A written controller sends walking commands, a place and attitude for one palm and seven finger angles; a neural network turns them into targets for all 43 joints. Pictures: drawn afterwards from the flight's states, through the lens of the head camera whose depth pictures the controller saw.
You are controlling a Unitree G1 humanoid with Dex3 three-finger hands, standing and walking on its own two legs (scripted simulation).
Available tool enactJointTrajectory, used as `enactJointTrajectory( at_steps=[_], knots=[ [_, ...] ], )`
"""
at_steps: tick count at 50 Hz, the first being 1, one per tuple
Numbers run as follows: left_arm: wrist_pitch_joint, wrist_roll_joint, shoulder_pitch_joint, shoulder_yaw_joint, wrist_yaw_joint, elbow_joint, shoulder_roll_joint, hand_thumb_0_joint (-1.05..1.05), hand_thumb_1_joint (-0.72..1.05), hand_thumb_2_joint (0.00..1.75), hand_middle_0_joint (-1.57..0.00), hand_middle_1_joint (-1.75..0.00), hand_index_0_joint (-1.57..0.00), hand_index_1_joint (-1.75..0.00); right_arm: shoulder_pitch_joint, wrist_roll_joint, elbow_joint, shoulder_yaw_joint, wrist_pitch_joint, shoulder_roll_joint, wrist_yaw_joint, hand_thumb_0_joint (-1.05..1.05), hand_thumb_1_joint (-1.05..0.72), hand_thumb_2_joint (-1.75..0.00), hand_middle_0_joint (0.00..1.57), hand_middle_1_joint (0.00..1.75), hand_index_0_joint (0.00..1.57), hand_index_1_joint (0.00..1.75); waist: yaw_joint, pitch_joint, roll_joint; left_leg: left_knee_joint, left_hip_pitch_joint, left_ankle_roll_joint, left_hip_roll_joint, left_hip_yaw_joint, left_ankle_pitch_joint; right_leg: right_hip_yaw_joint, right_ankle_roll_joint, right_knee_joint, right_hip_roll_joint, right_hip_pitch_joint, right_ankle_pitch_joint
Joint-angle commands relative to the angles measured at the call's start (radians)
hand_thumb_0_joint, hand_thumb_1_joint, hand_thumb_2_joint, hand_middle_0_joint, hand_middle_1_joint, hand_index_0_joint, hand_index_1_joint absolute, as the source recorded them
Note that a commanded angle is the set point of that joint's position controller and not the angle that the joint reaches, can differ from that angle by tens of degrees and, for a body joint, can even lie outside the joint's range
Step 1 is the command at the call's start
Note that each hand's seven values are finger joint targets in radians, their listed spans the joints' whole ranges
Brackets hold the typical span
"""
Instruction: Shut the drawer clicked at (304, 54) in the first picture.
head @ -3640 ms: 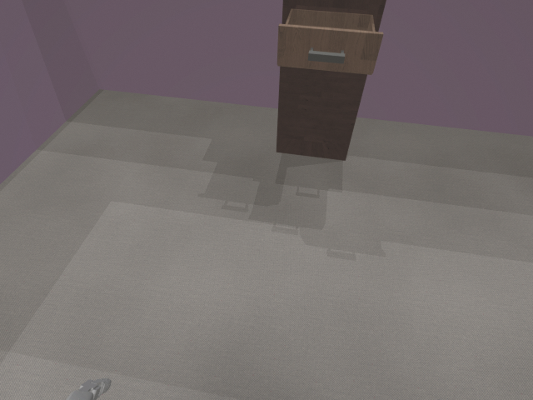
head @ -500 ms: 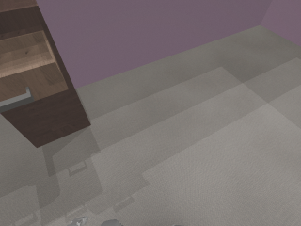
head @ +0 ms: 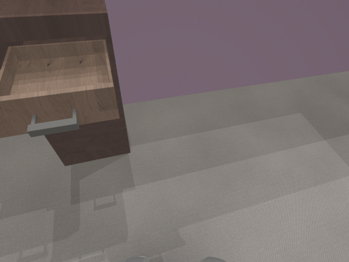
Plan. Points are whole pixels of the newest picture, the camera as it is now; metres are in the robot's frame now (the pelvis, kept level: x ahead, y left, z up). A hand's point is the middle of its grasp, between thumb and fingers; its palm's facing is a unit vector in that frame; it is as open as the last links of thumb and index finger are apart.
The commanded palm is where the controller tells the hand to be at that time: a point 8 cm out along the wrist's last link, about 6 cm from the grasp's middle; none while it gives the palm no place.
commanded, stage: turn to face it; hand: left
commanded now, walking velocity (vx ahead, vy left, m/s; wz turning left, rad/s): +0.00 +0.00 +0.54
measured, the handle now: (54, 121) +0.46 +0.38 -0.02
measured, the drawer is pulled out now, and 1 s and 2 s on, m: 0.30 0.30 0.30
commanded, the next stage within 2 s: take the last steps up to it in 0.46 s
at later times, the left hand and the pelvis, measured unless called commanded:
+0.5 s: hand out of the picture +0.04 +0.13 -0.13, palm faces +0.27 -0.92 -0.28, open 7.4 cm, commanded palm none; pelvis +0.01 -0.07 +0.01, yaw +15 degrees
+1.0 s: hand out of the picture -0.09 +0.17 -0.17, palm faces +0.42 -0.89 -0.18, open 7.4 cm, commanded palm none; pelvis +0.02 +0.01 +0.02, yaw +21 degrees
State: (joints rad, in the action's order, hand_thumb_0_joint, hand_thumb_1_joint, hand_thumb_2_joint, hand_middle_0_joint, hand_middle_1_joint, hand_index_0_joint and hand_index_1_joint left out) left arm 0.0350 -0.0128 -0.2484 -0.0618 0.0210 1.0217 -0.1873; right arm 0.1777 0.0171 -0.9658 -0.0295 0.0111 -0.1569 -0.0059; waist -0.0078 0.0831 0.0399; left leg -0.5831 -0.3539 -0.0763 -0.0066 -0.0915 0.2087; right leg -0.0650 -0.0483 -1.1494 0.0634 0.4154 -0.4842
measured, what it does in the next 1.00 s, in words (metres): steps on the spot, turning left: right foot, then left foot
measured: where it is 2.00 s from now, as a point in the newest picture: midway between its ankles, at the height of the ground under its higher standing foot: (151, 251)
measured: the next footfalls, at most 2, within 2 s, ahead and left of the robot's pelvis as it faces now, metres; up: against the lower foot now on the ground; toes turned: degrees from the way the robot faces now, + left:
right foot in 0.34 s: +0.07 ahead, -0.16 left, +0.00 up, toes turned +8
left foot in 0.82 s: -0.02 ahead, +0.08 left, +0.00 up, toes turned +26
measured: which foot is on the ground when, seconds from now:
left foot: down 0.00-0.34, up 0.36-0.80, down 0.82-1.00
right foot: up 0.00-0.32, down 0.34-0.82, up 0.84-1.00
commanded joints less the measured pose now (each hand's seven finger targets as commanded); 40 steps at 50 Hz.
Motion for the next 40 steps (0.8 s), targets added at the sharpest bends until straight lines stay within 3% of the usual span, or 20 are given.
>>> enactJointTrajectory(
  at_steps=[1,6,9,11,13,14,15,16,17,18,19,21,23,28,32,35,37,38,39,40],
  knots=[
    [-0.007,-0.005,-0.050,-0.029,0.000,-0.080,-0.080,0.00,0.90,0.90,-0.20,-0.30,-0.20,-0.30,0.018,0.000,0.069,-0.052,-0.014,-0.200,-0.011,0.00,-0.90,-0.90,0.20,0.30,0.20,0.30,-0.002,-0.121,-0.167,0.325,0.060,-0.085,0.229,0.302,-0.044,0.055,-0.017,0.038,0.025,0.046,0.101],
    [0.000,-0.007,0.010,-0.032,0.004,-0.121,-0.080,0.00,0.90,0.90,-0.20,-0.30,-0.20,-0.30,0.054,0.006,0.073,-0.073,0.001,-0.217,-0.004,0.00,-0.90,-0.90,0.20,0.30,0.20,0.30,0.028,-0.121,-0.145,0.334,0.093,-0.101,0.226,0.381,0.079,0.050,-0.027,0.184,0.007,0.064,0.085],
    [-0.005,-0.005,0.047,-0.028,0.005,-0.152,-0.080,0.00,0.90,0.90,-0.20,-0.30,-0.20,-0.30,0.075,0.009,0.071,-0.079,0.006,-0.226,-0.003,0.00,-0.90,-0.90,0.20,0.30,0.20,0.30,0.041,-0.130,-0.182,0.307,0.123,-0.109,0.224,0.422,0.023,0.050,-0.024,0.281,-0.012,0.043,0.047],
    [-0.006,-0.003,0.038,-0.025,0.007,-0.157,-0.079,0.00,0.90,0.90,-0.20,-0.30,-0.20,-0.30,0.067,0.011,0.077,-0.083,0.011,-0.229,-0.002,0.00,-0.90,-0.90,0.20,0.30,0.20,0.30,0.038,-0.132,-0.204,0.292,0.103,-0.106,0.215,0.440,-0.010,0.048,-0.014,0.356,-0.032,-0.013,0.045],
    [-0.012,0.001,-0.002,-0.023,0.009,-0.157,-0.088,0.00,0.90,0.90,-0.20,-0.30,-0.20,-0.30,0.046,0.009,0.086,-0.086,0.015,-0.231,0.000,0.00,-0.90,-0.90,0.20,0.30,0.20,0.30,0.018,-0.142,-0.211,0.255,0.076,-0.095,0.198,0.445,-0.083,0.045,-0.006,0.474,-0.053,-0.096,0.073],
    [-0.017,0.004,-0.034,-0.024,0.010,-0.150,-0.090,0.00,0.90,0.90,-0.20,-0.30,-0.20,-0.30,0.036,0.007,0.093,-0.086,0.016,-0.227,0.001,0.00,-0.90,-0.90,0.20,0.30,0.20,0.30,0.001,-0.157,-0.209,0.225,0.058,-0.076,0.179,0.432,-0.107,0.040,-0.003,0.576,-0.055,-0.169,0.135],
    [-0.024,0.004,-0.074,-0.027,0.014,-0.142,-0.103,0.00,0.90,0.90,-0.20,-0.30,-0.20,-0.30,0.024,0.002,0.098,-0.085,0.017,-0.212,0.003,0.00,-0.90,-0.90,0.20,0.30,0.20,0.30,-0.021,-0.174,-0.169,0.175,-0.003,-0.038,0.146,0.406,-0.082,0.043,0.004,0.732,-0.040,-0.285,0.230],
    [-0.033,-0.007,-0.093,-0.037,0.020,-0.143,-0.165,0.00,0.90,0.90,-0.20,-0.30,-0.20,-0.30,0.036,-0.008,0.106,-0.080,0.019,-0.165,0.009,0.00,-0.90,-0.90,0.20,0.30,0.20,0.30,-0.028,-0.180,-0.012,0.029,-0.135,0.028,0.063,0.315,0.037,0.175,0.047,0.869,0.100,-0.406,0.196],
    [-0.037,-0.022,-0.078,-0.053,0.023,-0.162,-0.266,0.00,0.90,0.90,-0.20,-0.30,-0.20,-0.30,0.027,-0.009,0.136,-0.068,0.019,-0.101,0.009,0.00,-0.90,-0.90,0.20,0.30,0.20,0.30,-0.034,-0.120,0.282,-0.229,-0.312,0.111,-0.080,0.123,0.296,0.464,0.152,0.945,0.374,-0.393,0.225],
    [-0.031,-0.011,-0.031,-0.046,0.023,-0.184,-0.269,0.00,0.90,0.90,-0.20,-0.30,-0.20,-0.30,0.008,0.004,0.137,-0.081,0.023,-0.163,0.006,0.00,-0.90,-0.90,0.20,0.30,0.20,0.30,-0.025,-0.102,0.180,-0.412,-0.244,0.103,-0.029,0.160,0.343,0.420,0.202,0.928,0.436,-0.225,0.325],
    [-0.037,-0.010,0.039,-0.039,0.025,-0.198,-0.217,0.00,0.90,0.90,-0.20,-0.30,-0.20,-0.30,0.024,0.007,0.119,-0.084,0.036,-0.164,0.011,0.00,-0.90,-0.90,0.20,0.30,0.20,0.30,0.013,-0.074,0.122,-0.515,-0.222,0.099,-0.009,0.186,0.271,0.322,0.195,0.923,0.356,-0.153,0.289],
    [-0.042,-0.005,0.091,-0.022,0.018,-0.199,-0.172,0.00,0.90,0.90,-0.20,-0.30,-0.20,-0.30,0.051,0.010,0.077,-0.080,0.046,-0.151,0.018,0.00,-0.90,-0.90,0.20,0.30,0.20,0.30,0.042,-0.021,0.104,-0.616,-0.225,0.116,0.013,0.145,0.179,0.196,0.159,0.881,0.255,-0.147,0.382],
    [-0.051,-0.006,0.054,-0.015,0.018,-0.183,-0.149,0.00,0.90,0.90,-0.20,-0.30,-0.20,-0.30,0.063,0.005,0.067,-0.074,0.041,-0.137,0.020,0.00,-0.90,-0.90,0.20,0.30,0.20,0.30,0.037,-0.026,0.100,-0.608,-0.240,0.130,0.020,0.119,0.146,0.116,0.155,0.840,0.228,-0.217,0.557],
    [-0.053,-0.014,-0.093,-0.017,0.017,-0.124,-0.172,0.00,0.90,0.90,-0.20,-0.30,-0.20,-0.30,-0.037,-0.002,0.079,-0.053,0.040,-0.120,0.013,0.00,-0.90,-0.90,0.20,0.30,0.20,0.30,-0.031,-0.076,0.124,-0.417,-0.194,0.148,0.029,0.070,0.221,0.094,0.181,0.779,0.248,-0.374,0.789],
    [-0.061,-0.018,-0.171,-0.023,0.008,-0.074,-0.188,0.00,0.90,0.90,-0.20,-0.30,-0.20,-0.30,-0.093,0.003,0.086,-0.037,0.028,-0.114,0.022,0.00,-0.90,-0.90,0.20,0.30,0.20,0.30,-0.069,-0.087,0.151,-0.292,-0.158,0.133,0.030,0.041,0.226,0.141,0.180,0.829,0.273,-0.412,0.589],
    [-0.068,-0.023,-0.173,-0.029,0.002,-0.052,-0.203,0.00,0.90,0.90,-0.20,-0.30,-0.20,-0.30,-0.115,0.002,0.092,-0.034,0.013,-0.117,0.031,0.00,-0.90,-0.90,0.20,0.30,0.20,0.30,-0.075,-0.062,0.162,-0.211,-0.123,0.110,0.047,0.034,0.261,0.186,0.200,0.880,0.313,-0.376,0.336],
    [-0.068,-0.024,-0.149,-0.030,-0.002,-0.041,-0.206,0.00,0.90,0.90,-0.20,-0.30,-0.20,-0.30,-0.084,0.000,0.080,-0.029,0.000,-0.108,0.033,0.00,-0.90,-0.90,0.20,0.30,0.20,0.30,-0.056,-0.062,0.146,-0.084,-0.021,0.095,0.038,0.011,0.246,0.159,0.185,0.874,0.301,-0.317,0.252],
    [-0.066,-0.022,-0.134,-0.029,-0.003,-0.036,-0.202,0.00,0.90,0.90,-0.20,-0.30,-0.20,-0.30,-0.041,-0.001,0.067,-0.027,-0.006,-0.102,0.032,0.00,-0.90,-0.90,0.20,0.30,0.20,0.30,-0.032,-0.070,0.140,0.017,0.083,0.087,0.027,-0.005,0.208,0.133,0.166,0.850,0.276,-0.263,0.198],
    [-0.062,-0.015,-0.097,-0.028,-0.005,-0.036,-0.201,0.00,0.90,0.90,-0.20,-0.30,-0.20,-0.30,0.033,0.000,0.039,-0.026,-0.015,-0.108,0.027,0.00,-0.90,-0.90,0.20,0.30,0.20,0.30,0.008,-0.076,0.110,0.137,0.227,0.083,0.014,-0.032,0.122,0.073,0.132,0.805,0.238,-0.168,0.124],
    [-0.057,-0.007,-0.088,-0.018,-0.010,-0.040,-0.161,0.00,0.90,0.90,-0.20,-0.30,-0.20,-0.30,0.108,0.000,0.012,-0.035,-0.026,-0.158,0.018,0.00,-0.90,-0.90,0.20,0.30,0.20,0.30,0.040,-0.102,-0.023,0.229,0.409,0.063,0.068,0.041,0.121,0.006,0.086,0.667,0.174,-0.037,0.087]
  ],
)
